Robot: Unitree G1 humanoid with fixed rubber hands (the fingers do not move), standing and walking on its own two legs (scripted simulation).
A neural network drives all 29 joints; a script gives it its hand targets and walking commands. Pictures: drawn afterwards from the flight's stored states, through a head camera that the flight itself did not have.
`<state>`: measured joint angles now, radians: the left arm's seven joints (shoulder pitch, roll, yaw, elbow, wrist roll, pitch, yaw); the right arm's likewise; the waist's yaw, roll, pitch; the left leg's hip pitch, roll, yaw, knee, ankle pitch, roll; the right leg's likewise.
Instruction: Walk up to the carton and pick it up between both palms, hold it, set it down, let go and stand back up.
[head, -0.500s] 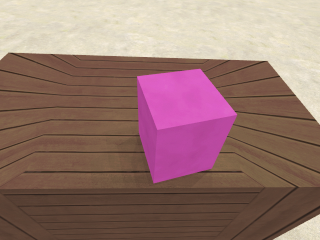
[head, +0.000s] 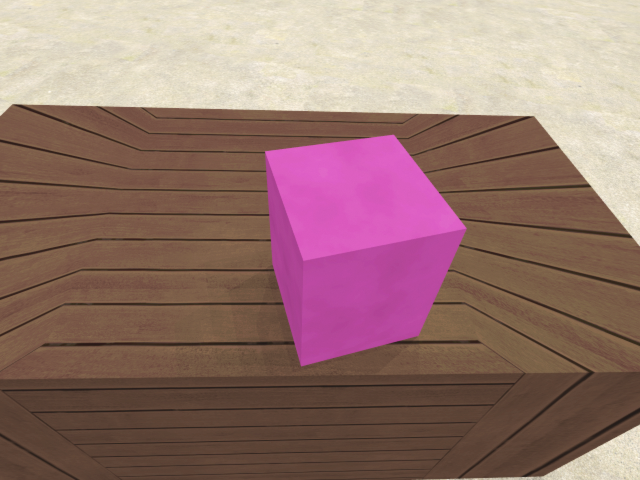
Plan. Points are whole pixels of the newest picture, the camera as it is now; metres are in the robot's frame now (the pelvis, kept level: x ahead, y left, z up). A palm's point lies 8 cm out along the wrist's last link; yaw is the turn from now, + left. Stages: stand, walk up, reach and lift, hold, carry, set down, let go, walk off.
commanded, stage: stand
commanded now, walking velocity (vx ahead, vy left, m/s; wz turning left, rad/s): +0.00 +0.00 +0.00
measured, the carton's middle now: (347, 250) +0.45 -0.03 +0.03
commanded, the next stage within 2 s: none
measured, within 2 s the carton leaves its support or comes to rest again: neither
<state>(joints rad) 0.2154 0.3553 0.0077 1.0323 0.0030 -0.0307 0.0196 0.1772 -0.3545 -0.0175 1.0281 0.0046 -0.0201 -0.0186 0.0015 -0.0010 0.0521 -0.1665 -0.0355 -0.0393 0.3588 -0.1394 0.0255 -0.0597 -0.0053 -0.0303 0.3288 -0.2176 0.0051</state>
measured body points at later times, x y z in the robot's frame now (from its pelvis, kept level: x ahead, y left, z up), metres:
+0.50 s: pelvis +0.01 -0.01 +0.00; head +0.01 -0.01 +0.45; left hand +0.07 +0.29 -0.13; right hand +0.08 -0.31 -0.13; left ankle +0.04 +0.10 -0.75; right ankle -0.02 -0.12 -0.75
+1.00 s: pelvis +0.01 -0.01 +0.00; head +0.02 -0.01 +0.45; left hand +0.06 +0.29 -0.13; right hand +0.07 -0.32 -0.13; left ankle +0.04 +0.10 -0.75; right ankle -0.02 -0.12 -0.75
